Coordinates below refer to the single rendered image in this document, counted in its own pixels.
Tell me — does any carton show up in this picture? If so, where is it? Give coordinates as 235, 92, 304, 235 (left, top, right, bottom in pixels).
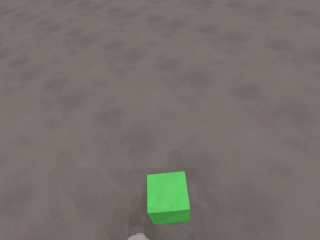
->
147, 171, 190, 225

